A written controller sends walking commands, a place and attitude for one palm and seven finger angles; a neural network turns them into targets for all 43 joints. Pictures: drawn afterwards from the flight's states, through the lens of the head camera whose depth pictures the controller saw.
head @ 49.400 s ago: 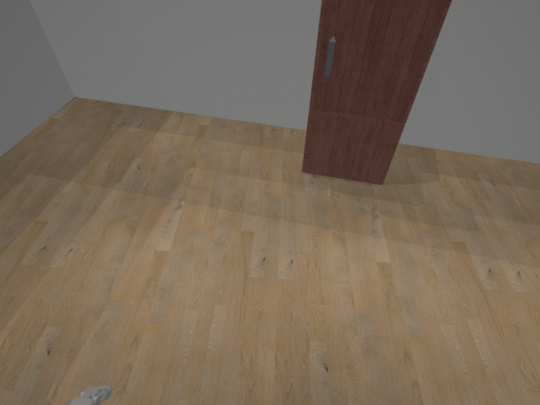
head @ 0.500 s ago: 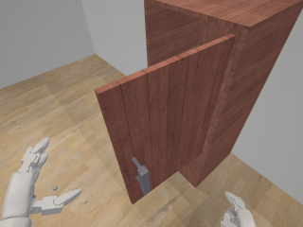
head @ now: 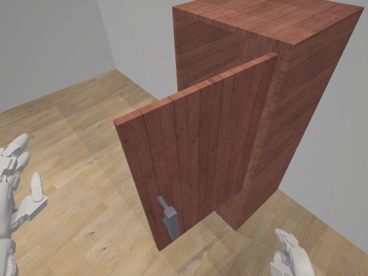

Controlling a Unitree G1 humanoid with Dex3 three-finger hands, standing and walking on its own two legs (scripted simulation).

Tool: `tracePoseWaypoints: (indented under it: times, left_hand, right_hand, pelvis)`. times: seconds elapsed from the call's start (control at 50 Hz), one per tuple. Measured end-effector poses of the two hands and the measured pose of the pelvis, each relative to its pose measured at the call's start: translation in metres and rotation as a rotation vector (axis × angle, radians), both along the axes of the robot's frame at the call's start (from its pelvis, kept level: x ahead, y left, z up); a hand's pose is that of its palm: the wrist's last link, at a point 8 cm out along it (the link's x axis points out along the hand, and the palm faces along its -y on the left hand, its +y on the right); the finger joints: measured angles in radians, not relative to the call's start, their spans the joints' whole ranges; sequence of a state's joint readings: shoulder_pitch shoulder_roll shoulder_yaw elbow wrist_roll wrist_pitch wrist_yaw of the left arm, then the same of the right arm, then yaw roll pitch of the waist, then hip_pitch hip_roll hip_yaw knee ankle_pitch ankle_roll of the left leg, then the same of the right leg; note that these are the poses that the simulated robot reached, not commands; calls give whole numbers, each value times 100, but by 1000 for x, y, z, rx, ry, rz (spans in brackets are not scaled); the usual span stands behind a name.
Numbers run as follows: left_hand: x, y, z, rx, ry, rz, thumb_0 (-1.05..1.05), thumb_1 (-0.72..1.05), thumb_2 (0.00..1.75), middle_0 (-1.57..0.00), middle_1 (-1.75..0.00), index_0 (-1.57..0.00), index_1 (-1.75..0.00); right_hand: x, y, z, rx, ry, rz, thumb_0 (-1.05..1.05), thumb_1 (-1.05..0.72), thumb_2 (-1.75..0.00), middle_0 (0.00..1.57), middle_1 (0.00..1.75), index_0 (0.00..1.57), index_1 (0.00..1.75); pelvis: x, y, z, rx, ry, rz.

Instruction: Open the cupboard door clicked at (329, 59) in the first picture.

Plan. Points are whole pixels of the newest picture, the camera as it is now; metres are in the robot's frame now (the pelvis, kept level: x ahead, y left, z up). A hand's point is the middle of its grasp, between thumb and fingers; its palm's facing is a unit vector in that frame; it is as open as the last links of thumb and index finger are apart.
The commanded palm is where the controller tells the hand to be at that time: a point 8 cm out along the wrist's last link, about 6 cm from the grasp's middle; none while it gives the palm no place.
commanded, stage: draw the hand back to the body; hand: left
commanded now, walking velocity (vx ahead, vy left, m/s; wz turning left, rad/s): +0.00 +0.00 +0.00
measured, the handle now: (167, 217) +0.29 +0.09 -0.09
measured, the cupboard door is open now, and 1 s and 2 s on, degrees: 85 85 85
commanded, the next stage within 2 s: step back with the hand held close in 0.20 s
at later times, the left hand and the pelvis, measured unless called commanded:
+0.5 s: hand (46, 200) +0.18 +0.26 +0.15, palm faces +0.40 -0.79 -0.47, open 7.4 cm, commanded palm +0.12 +0.29 +0.17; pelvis -0.02 +0.00 +0.00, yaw +0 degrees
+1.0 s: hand (0, 248) +0.11 +0.29 +0.15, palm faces +0.40 -0.75 -0.52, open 7.4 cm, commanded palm +0.04 +0.32 +0.17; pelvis -0.09 +0.02 -0.01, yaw +1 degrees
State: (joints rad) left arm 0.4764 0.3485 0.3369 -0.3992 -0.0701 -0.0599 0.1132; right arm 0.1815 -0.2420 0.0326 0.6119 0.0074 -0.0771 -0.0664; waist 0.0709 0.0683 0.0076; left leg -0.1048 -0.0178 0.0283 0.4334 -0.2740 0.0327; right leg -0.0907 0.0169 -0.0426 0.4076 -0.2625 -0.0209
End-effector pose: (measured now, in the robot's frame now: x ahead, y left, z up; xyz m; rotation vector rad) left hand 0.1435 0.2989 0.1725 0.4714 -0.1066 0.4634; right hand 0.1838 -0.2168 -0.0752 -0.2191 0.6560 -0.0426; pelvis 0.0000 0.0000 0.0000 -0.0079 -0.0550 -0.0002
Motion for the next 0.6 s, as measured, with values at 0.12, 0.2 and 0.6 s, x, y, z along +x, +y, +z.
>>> tracePoseWaypoints:
  times: [0.12, 0.2, 0.6]
  left_hand:
    - [-5, -8, -9, -24, 35, -19, 1, 87, 89, -21, -30, -21, -30]
    - [-8, -9, -2, -1, 6, -19, 1, 88, 90, -21, -30, -21, -30]
    - [-2, -8, -3, 86, 69, -121, 1, 89, 90, -21, -30, -21, -30]
  right_hand:
    - [-10, -6, -2, -15, 20, -9, 2, -91, -90, 20, 30, 20, 30]
    - [-14, -8, -2, -16, 18, -12, 2, -91, -90, 20, 30, 20, 30]
    - [-41, -24, -2, -48, 83, -115, 1, -91, -90, 20, 30, 20, 30]
  pelvis:
    - [-2, -4, 1, 0, -10, -1]
    - [-4, -6, 1, -1, -20, -1]
    - [-27, 3, 1, -3, 63, -15]
